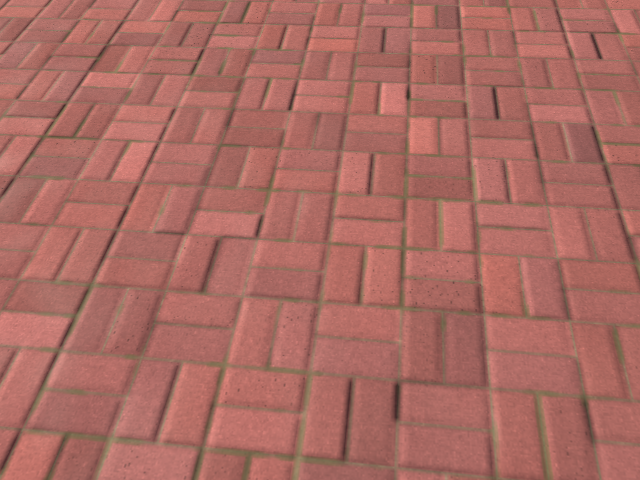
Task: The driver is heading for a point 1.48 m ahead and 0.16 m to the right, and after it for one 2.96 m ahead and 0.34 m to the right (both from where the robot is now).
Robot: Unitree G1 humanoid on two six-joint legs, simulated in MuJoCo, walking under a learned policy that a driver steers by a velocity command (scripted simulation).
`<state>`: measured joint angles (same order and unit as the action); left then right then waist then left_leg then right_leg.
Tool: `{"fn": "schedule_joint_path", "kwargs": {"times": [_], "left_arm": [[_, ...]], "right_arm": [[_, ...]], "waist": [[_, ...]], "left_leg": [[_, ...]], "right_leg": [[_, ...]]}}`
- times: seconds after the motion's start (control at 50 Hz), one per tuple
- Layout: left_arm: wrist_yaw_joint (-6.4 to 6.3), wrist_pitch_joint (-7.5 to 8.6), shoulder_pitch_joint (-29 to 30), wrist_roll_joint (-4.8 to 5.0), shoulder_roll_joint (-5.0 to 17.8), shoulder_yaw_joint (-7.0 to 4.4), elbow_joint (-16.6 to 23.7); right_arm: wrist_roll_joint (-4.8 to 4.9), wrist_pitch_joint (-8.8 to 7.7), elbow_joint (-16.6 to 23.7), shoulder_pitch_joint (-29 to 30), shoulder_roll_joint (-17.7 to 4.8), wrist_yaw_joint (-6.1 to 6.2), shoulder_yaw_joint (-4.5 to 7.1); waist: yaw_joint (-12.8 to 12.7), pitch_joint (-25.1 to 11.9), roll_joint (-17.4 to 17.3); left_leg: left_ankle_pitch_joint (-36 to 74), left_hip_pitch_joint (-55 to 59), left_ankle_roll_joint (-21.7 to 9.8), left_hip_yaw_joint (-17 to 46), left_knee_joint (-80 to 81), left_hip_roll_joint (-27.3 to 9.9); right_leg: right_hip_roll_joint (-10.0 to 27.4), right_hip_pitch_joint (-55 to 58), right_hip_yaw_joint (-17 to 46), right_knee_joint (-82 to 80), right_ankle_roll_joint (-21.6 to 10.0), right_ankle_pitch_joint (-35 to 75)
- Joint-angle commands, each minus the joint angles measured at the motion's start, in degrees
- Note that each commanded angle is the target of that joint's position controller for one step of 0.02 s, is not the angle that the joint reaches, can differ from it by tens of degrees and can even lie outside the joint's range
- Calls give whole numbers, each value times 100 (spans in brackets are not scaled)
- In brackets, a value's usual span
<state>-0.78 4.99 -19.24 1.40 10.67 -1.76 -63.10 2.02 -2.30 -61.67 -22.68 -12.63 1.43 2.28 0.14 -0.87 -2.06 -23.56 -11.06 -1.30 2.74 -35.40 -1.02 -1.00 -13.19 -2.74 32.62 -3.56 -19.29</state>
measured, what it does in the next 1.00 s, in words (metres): walks ahead: left foot, then right foot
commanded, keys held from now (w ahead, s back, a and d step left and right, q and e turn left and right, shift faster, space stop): w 1.00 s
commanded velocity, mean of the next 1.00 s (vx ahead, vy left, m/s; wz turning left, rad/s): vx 0.46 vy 0.00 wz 0.00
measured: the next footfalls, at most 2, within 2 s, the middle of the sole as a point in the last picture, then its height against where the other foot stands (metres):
left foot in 0.42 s outside the picture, level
right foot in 0.98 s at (397, 400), level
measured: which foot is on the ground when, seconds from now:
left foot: up 0.00-0.40, down 0.42-1.00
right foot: down 0.00-0.42, up 0.44-0.96, down 0.98-1.00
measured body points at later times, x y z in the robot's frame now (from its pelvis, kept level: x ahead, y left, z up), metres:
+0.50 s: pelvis +0.25 +0.04 -0.01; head +0.29 +0.04 +0.44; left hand +0.18 +0.28 -0.15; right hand +0.45 -0.20 -0.11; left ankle +0.35 +0.12 -0.73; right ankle +0.03 -0.10 -0.64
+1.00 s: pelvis +0.55 -0.01 -0.01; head +0.58 -0.02 +0.44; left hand +0.76 +0.22 -0.10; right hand +0.49 -0.28 -0.15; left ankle +0.36 +0.12 -0.71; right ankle +0.67 -0.11 -0.73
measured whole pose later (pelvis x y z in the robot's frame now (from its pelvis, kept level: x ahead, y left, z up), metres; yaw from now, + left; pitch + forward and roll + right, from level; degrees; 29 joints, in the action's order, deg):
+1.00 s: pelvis +0.55 -0.01 -0.01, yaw +0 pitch +2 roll +1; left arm 1.9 6.4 -0.8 0.8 13.0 -2.8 -47.6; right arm 0.5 -3.4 -60.3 -23.1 -14.8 0.4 2.7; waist 3.5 1.7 -0.1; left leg -26.0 -0.1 -0.7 -1.5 -31.6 -0.3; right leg 1.1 -29.2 -2.6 31.2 -3.2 -4.2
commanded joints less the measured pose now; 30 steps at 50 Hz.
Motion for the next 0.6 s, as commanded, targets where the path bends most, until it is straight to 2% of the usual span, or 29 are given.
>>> {"fn": "schedule_joint_path", "kwargs": {"times": [0.02,0.04,0.06,0.08,0.1,0.12,0.16,0.22,0.28,0.34,0.38,0.4,0.42,0.44,0.46,0.48,0.5,0.52,0.54,0.56,0.6], "left_arm": [[86,150,-2222,-85,1346,-302,-343],[85,212,-1655,-121,943,-181,-174],[107,236,-1282,-103,714,-116,-15],[140,219,-1036,-91,685,-87,80],[152,181,-974,-94,562,-33,119],[141,119,-1079,-117,396,22,106],[74,37,-1312,-157,442,40,98],[-39,-10,-1211,-186,711,20,256],[-80,12,-1418,-117,927,-49,245],[-82,7,-1389,-44,955,-113,223],[-78,-48,-1232,-90,1085,-175,278],[-73,-107,-1132,-131,1105,-191,315],[-55,-140,-1016,-161,1079,-170,396],[-27,-124,-1065,-268,817,-67,560],[64,13,-1869,-145,-144,159,511],[83,184,-1269,32,504,10,568],[80,270,-613,170,825,-86,802],[22,298,-304,139,867,-106,866],[-27,258,-212,56,855,-176,868],[-34,176,-391,21,725,-188,858],[-51,46,-468,13,543,-202,870]], "right_arm": [[7,-332,849,1084,-274,-13,2],[60,-402,818,1018,-410,-60,34],[68,-448,752,928,-392,-126,29],[29,-487,736,968,-441,-150,65],[-19,-500,775,1139,-569,-170,129],[-41,-484,793,1224,-558,-208,155],[-55,-413,854,1414,-309,-273,111],[-69,-376,1264,2402,-82,-294,-19],[-26,-366,1496,2940,-192,-345,-55],[-7,-393,1666,3118,-403,-409,-21],[-20,-421,1600,2637,-671,-417,107],[-7,-413,1390,1882,-872,-390,227],[12,-379,1093,899,-1107,-342,359],[-75,-329,895,-99,-1574,-272,470],[-178,-334,784,-312,-1666,-345,448],[-128,-360,797,78,-1121,-357,310],[-101,-395,890,675,-876,-347,239],[-126,-440,999,1184,-754,-367,187],[-194,-472,1010,1406,-604,-398,150],[-254,-491,947,1438,-488,-413,110],[-217,-500,809,1271,-466,-396,93]], "waist": [[-837,472,1937],[-500,791,1079],[-350,837,777],[-252,826,570],[-236,840,565],[-246,755,648],[-271,678,711],[-387,931,615],[-448,1033,781],[-275,1030,767],[93,503,949],[487,0,1043],[948,-565,1019],[1140,-1396,162],[581,-2352,-1453],[703,-1644,-883],[540,-701,-592],[318,-346,79],[120,-133,201],[-86,-133,25],[-207,44,-116]], "left_leg": [[-706,-3592,-135,-90,-2583,390],[-394,-3955,-252,233,-3375,12],[166,-4031,-357,245,-3546,-193],[622,-4054,-404,144,-3373,-359],[932,-3997,-391,48,-3099,-483],[1098,-3805,-343,-83,-2897,-527],[1382,-3648,-192,-319,-2473,-497],[2025,-3165,-13,-546,-993,-318],[2435,-2549,-31,-677,-113,-125],[2422,-2401,-264,-550,385,-89],[2157,-1604,-457,-665,402,169],[2027,-689,-590,-773,338,361],[2083,693,-766,-654,365,284],[1603,2471,-1142,939,328,-989],[139,3834,-2097,3968,1444,-2257],[-164,3240,-1759,4079,1995,-1951],[349,2286,-1492,3056,2072,-1796],[1256,1318,-1359,2305,2205,-1623],[1828,621,-1269,1707,2324,-1401],[1947,240,-1228,1333,2484,-1227],[2017,-149,-1289,950,2757,-1085]], "right_leg": [[2363,2304,4411,-2395,-1264,-882],[2382,2123,4093,-2289,-1237,-611],[2094,2016,3341,-2269,-1045,-290],[1863,1981,2750,-2330,-870,118],[1683,1951,2221,-2362,-707,914],[1466,1899,1757,-2372,-591,1533],[1296,1780,1278,-2402,-589,2252],[1129,1077,877,-2666,-612,2300],[1232,897,752,-2881,-656,2206],[1467,1495,640,-2633,-548,2891],[1536,1912,510,-1842,-406,4862],[1434,1894,373,-949,-308,5815],[1216,1302,256,262,-139,5810],[775,-140,98,2202,6,3550],[-325,-1935,655,4108,266,-1141],[-36,-2515,1193,4740,96,-1161],[242,-2816,969,4743,-3,-640],[561,-2481,865,4469,-16,-81],[743,-2165,793,4174,-7,199],[897,-1801,835,3974,-13,356],[979,-1683,735,3585,25,362]]}}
